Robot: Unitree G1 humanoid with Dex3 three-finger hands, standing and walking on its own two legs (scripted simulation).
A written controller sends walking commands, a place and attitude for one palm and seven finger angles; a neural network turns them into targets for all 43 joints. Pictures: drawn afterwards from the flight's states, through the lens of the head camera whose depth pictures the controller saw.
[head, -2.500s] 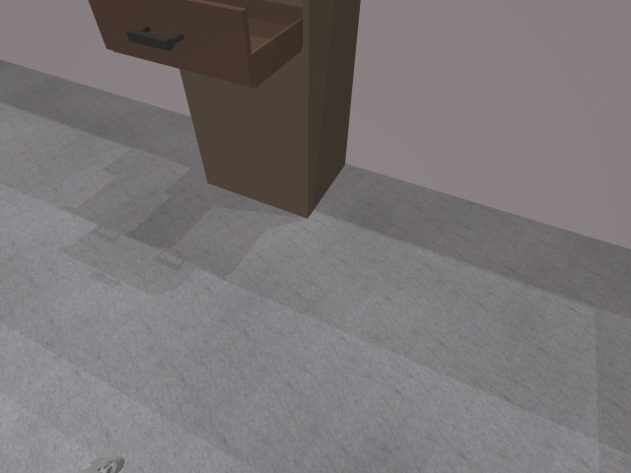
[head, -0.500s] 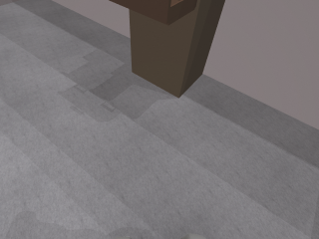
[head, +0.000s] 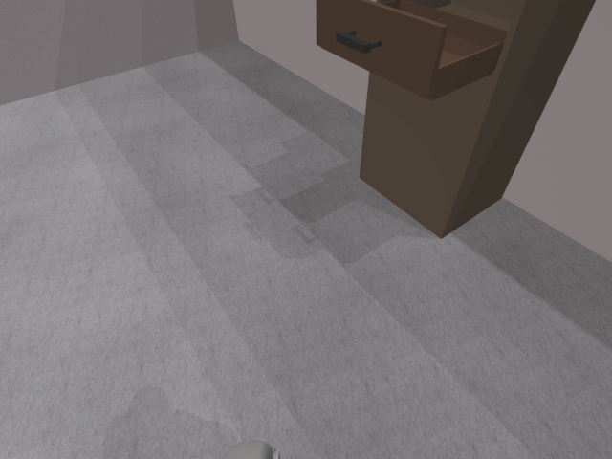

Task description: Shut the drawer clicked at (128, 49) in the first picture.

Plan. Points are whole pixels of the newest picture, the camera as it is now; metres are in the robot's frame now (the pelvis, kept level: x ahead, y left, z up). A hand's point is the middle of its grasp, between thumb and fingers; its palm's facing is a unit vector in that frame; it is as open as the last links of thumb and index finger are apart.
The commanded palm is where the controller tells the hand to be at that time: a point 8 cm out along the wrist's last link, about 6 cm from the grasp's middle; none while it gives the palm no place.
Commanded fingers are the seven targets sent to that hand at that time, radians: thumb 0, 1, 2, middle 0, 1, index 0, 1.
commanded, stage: walk to a spot facing it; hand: left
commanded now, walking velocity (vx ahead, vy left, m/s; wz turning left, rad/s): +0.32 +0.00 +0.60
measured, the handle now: (358, 40) +1.19 -0.11 +0.07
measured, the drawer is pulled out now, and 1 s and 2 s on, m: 0.30 0.30 0.30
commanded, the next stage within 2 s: turn to face it in 1.44 s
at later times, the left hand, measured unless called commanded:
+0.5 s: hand out of the picture +0.10 +0.27 -0.18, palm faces +0.32 -0.92 -0.22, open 7.4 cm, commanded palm none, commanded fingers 0.00 0.90 0.90 -0.20 -0.30 -0.20 -0.30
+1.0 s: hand (163, 338) +0.37 +0.30 -0.17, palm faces +0.40 -0.89 -0.22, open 7.2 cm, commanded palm none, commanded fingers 0.00 0.90 0.90 -0.20 -0.30 -0.20 -0.30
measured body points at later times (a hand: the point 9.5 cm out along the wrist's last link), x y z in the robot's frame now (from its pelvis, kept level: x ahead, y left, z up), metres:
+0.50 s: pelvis +0.18 +0.09 -0.01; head +0.20 +0.11 +0.44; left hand +0.08 +0.32 -0.17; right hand +0.35 -0.10 -0.15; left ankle +0.15 +0.17 -0.74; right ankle +0.19 -0.06 -0.66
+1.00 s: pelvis +0.41 +0.11 +0.00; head +0.42 +0.11 +0.45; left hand +0.34 +0.34 -0.15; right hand +0.50 -0.10 -0.16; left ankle +0.39 +0.26 -0.66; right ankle +0.44 +0.02 -0.74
